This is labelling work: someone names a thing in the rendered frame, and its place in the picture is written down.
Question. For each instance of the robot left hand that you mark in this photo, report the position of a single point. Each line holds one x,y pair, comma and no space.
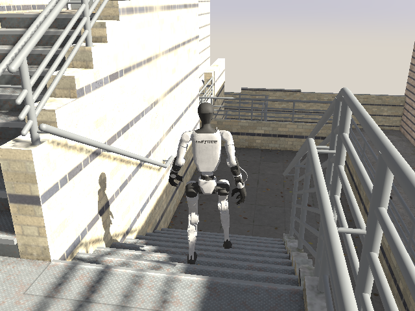
171,180

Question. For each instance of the right robot shin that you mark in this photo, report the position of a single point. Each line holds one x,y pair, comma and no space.
225,221

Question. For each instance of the robot right forearm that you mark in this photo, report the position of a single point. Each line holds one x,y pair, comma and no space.
237,175

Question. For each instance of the robot right hand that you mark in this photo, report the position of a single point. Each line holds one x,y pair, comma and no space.
241,195

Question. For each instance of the robot right thigh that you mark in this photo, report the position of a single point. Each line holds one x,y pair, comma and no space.
223,188

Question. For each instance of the robot left upper arm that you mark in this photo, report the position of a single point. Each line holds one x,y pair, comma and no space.
182,148

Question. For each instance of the robot left forearm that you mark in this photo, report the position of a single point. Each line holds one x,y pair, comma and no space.
175,169

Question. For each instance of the robot right upper arm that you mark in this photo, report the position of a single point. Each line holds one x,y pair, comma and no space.
229,146

